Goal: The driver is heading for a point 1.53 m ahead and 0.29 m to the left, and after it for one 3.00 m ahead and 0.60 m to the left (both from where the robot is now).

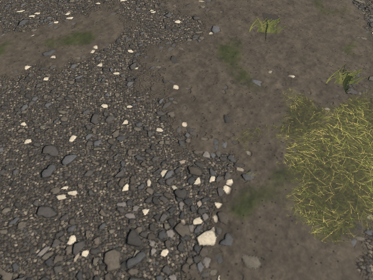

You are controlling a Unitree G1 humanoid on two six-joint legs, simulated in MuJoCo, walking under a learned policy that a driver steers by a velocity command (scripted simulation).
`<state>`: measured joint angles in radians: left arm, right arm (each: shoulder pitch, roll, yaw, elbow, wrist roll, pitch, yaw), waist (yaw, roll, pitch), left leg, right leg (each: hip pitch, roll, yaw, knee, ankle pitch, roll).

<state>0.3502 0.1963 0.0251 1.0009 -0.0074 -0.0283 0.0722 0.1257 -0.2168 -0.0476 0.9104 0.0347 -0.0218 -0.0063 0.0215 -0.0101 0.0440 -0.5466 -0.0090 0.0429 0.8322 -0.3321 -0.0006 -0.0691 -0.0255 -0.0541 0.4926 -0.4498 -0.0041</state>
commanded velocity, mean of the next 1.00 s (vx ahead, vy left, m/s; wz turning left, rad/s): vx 0.02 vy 0.00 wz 0.32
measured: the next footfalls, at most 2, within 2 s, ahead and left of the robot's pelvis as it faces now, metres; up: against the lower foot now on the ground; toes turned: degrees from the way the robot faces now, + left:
left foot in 0.06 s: +0.14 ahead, +0.10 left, +0.00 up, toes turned +3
right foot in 0.52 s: +0.15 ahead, -0.11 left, +0.00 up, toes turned +20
